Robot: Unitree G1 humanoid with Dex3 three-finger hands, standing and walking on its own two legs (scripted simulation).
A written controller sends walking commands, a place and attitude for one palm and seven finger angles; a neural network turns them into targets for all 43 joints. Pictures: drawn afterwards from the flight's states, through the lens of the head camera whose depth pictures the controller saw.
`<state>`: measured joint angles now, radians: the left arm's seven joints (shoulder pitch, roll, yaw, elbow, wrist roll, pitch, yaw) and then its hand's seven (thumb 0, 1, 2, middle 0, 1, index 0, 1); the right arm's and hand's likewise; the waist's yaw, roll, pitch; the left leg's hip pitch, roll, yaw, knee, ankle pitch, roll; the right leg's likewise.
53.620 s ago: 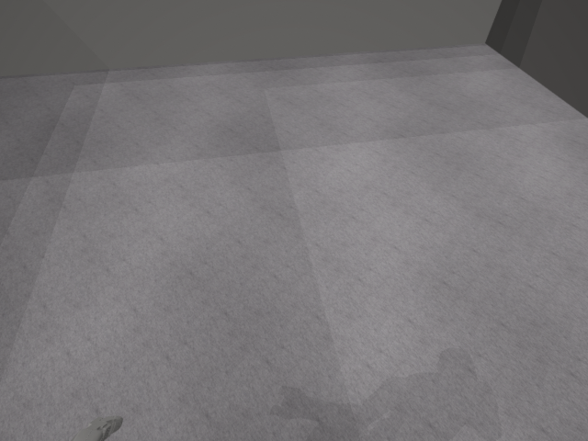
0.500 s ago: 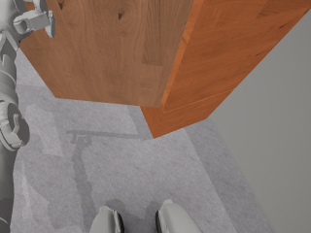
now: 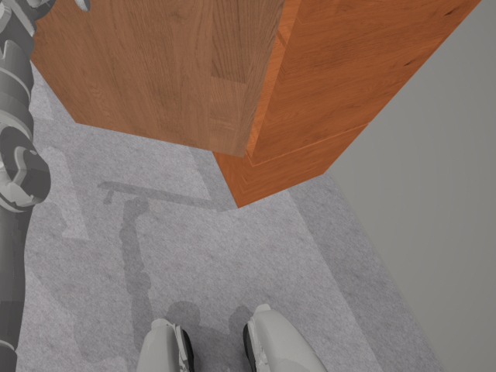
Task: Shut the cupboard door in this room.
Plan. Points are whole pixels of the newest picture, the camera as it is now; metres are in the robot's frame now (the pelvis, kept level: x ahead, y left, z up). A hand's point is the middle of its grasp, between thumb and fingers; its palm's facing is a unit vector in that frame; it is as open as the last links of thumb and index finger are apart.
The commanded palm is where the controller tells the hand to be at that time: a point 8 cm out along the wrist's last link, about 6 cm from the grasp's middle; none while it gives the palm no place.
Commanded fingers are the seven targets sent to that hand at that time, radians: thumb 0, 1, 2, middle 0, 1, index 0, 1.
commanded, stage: pull the fist back off the door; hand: left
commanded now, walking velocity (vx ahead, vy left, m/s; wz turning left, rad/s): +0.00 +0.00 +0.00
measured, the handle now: out of the picture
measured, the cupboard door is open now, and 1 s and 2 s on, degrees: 56 53 53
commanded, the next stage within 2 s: draw the hand back to the body in 0.80 s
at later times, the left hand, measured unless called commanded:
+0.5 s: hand out of the picture +0.58 +0.11 +0.17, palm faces +0.10 -0.99 -0.04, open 3.1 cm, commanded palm +0.54 +0.15 +0.15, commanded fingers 0.00 0.90 0.90 -1.30 -1.50 -1.30 -1.50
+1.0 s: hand (66, 28) +0.53 +0.12 +0.16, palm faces +0.11 -0.99 +0.02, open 3.1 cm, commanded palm +0.48 +0.17 +0.16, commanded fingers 0.00 0.90 0.90 -1.30 -1.50 -1.30 -1.50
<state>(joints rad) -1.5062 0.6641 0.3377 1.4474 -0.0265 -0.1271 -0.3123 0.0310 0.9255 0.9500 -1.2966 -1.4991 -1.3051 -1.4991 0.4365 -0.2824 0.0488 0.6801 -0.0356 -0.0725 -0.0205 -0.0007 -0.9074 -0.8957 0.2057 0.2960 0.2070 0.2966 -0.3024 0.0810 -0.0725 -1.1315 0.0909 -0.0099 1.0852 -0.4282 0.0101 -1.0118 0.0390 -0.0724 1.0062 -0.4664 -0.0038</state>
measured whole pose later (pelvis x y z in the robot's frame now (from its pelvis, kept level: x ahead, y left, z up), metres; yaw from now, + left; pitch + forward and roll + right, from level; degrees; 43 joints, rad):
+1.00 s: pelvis +0.01 -0.01 +0.04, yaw +2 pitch +17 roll -1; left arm -1.02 0.32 0.32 1.23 -0.06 -0.33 0.03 0.02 0.90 0.90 -1.30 -1.50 -1.31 -1.50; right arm 0.37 -0.25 0.00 0.67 -0.02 -0.01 0.04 0.00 -0.91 -0.90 0.20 0.30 0.21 0.30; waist -0.17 0.05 -0.10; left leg -0.78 0.06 0.03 0.85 -0.36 0.00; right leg -0.69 0.01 -0.04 0.83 -0.43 -0.01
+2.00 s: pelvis +0.03 -0.01 +0.09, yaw +2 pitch -3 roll +0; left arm 0.31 0.33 0.27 -0.20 -0.09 -0.07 0.08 0.02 0.89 0.90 -0.60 -0.74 -0.61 -0.74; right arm 0.20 -0.22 0.04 0.62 0.02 -0.02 -0.06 0.01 -0.91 -0.90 0.21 0.30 0.21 0.30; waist 0.04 0.09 0.01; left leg -0.13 0.02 0.05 0.41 -0.21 0.00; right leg -0.05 -0.01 -0.03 0.39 -0.27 0.00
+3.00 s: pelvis +0.00 +0.02 +0.08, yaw +1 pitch +1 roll -1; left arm 0.55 0.45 0.40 -0.46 -0.08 -0.12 0.11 0.02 0.89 0.90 -0.21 -0.30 -0.22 -0.30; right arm 0.16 -0.24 -0.02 0.54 0.03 0.07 -0.10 0.01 -0.91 -0.90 0.20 0.30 0.20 0.30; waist 0.00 0.04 0.00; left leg -0.30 0.01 0.08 0.50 -0.22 0.04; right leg -0.22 -0.03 0.00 0.47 -0.26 0.04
